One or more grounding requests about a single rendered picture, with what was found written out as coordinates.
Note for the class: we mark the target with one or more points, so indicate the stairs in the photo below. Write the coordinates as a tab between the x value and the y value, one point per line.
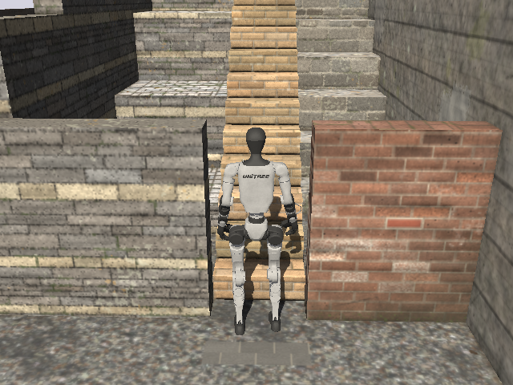
262	92

